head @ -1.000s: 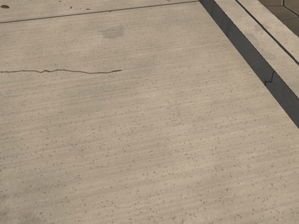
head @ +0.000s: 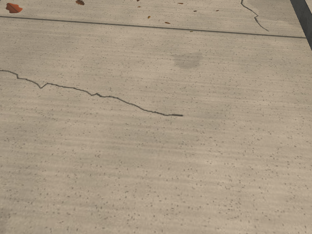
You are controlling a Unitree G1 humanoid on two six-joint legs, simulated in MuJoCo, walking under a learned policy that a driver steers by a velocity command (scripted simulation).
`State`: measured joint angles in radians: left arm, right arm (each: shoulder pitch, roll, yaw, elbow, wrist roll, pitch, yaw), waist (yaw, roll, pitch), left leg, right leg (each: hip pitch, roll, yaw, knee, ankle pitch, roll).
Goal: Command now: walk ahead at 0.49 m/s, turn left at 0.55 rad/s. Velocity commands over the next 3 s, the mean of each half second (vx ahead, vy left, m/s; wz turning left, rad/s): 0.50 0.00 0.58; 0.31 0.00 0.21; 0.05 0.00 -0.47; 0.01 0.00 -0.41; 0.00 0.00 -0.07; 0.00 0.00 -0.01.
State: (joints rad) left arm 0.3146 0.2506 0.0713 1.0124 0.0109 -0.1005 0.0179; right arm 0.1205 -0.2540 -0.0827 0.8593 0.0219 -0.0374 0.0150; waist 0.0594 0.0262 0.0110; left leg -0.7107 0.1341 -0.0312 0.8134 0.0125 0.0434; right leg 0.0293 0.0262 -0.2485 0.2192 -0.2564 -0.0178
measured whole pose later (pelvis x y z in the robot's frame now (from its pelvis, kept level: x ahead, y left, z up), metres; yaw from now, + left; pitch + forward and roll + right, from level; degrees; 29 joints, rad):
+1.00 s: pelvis +0.51 +0.10 +0.00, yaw +21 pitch +2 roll +0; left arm 0.23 0.27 0.06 0.86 -0.02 -0.03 -0.01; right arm 0.09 -0.26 -0.05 0.68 0.00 0.00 -0.04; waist 0.07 0.01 0.05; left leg -0.43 0.00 -0.08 0.62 -0.26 -0.04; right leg -0.28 0.05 0.06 0.42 -0.18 -0.03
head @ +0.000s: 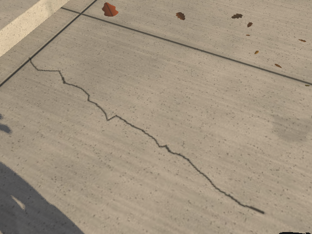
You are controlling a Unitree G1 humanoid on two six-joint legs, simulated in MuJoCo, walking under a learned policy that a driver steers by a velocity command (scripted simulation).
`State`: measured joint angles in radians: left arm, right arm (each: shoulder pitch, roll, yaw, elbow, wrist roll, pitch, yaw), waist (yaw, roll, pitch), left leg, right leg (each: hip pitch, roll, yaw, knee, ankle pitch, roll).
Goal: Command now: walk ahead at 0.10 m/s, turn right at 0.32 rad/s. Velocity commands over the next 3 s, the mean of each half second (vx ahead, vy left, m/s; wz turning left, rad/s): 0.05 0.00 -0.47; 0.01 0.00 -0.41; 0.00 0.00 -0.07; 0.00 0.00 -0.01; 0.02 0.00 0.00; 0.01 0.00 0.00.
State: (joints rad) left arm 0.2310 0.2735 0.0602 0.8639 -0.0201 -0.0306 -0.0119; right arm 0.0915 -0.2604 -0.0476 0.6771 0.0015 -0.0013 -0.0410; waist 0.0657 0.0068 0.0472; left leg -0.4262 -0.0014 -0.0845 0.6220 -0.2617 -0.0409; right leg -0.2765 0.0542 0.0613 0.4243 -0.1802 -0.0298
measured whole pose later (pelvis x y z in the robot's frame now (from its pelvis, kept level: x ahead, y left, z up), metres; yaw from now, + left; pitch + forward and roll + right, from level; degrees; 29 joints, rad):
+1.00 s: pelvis +0.05 -0.01 -0.01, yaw -29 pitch +1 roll +0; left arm 0.16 0.29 0.04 0.67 0.01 0.03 0.01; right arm 0.18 -0.25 -0.05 0.72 -0.02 -0.02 -0.01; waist 0.01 -0.05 0.02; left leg -0.25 -0.01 -0.03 0.50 -0.27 0.00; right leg -0.32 0.07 0.13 0.59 -0.35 0.01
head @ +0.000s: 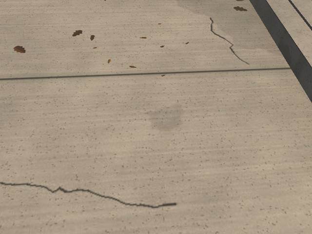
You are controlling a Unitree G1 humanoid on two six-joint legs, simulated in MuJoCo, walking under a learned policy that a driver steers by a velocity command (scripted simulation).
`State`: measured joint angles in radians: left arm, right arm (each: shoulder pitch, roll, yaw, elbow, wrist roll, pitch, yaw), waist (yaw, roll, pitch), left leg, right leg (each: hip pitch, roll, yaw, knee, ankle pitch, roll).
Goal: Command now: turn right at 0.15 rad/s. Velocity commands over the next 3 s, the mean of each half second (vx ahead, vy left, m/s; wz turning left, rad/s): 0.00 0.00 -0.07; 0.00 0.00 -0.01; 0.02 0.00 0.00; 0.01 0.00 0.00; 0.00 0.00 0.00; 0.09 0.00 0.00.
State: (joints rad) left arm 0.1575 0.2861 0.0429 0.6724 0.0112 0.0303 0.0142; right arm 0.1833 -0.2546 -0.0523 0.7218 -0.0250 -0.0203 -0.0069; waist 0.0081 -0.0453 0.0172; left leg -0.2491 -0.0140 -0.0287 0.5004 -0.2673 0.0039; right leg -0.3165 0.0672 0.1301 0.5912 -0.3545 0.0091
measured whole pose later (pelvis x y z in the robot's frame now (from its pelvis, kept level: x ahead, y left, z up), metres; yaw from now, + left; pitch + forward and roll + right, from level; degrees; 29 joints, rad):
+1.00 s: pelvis +0.01 +0.02 +0.00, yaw +0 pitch -2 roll +0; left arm 0.23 0.22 0.05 0.88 0.01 0.02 0.05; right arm 0.23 -0.22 -0.02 0.87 0.00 -0.03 -0.02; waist 0.00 0.00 0.04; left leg -0.20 -0.02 -0.02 0.53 -0.30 0.02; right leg -0.21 0.02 0.12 0.52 -0.28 0.03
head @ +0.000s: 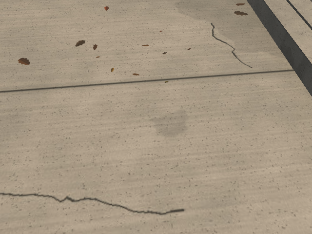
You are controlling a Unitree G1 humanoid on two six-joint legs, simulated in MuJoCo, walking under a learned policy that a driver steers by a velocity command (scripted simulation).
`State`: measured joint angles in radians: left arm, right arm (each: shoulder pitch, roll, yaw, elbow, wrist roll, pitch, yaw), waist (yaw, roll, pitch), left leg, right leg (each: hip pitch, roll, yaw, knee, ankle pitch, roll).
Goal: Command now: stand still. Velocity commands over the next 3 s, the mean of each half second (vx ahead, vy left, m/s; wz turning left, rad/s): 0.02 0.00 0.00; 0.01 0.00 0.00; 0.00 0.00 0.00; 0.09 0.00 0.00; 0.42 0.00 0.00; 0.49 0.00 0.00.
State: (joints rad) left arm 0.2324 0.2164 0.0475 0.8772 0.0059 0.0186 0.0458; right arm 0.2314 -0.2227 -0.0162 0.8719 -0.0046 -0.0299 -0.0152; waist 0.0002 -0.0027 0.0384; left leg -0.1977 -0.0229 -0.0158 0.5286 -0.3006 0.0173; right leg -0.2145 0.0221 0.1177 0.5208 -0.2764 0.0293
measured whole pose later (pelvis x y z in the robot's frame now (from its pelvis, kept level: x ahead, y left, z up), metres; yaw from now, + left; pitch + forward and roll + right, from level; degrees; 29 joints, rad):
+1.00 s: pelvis +0.01 +0.01 +0.00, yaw +0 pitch -2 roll +0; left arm 0.25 0.19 0.02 1.12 0.00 0.01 0.05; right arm 0.28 -0.19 0.00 1.07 0.00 -0.02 -0.03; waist -0.01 -0.01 0.04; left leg -0.17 -0.03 -0.02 0.48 -0.29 0.03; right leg -0.18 0.00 0.11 0.47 -0.26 0.04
